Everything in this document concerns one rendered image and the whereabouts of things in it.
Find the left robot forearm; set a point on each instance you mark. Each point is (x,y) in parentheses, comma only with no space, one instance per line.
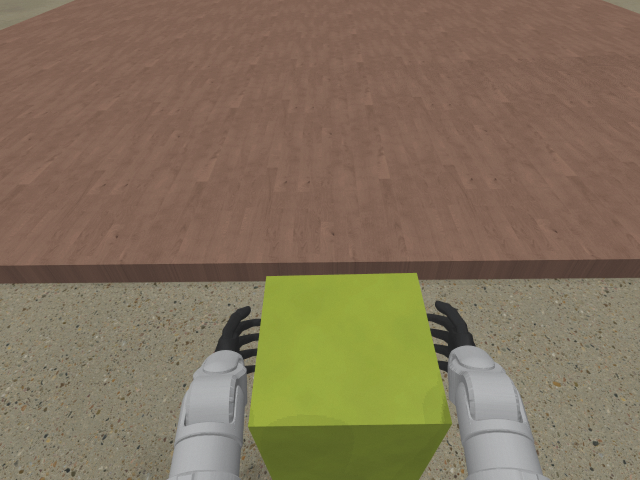
(209,434)

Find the right robot forearm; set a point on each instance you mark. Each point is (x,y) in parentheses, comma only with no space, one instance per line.
(494,428)

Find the left robot hand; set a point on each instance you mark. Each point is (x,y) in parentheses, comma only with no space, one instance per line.
(230,339)

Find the right robot hand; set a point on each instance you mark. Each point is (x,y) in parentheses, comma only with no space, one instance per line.
(457,336)

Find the carton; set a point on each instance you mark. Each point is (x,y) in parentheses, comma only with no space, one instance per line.
(347,384)

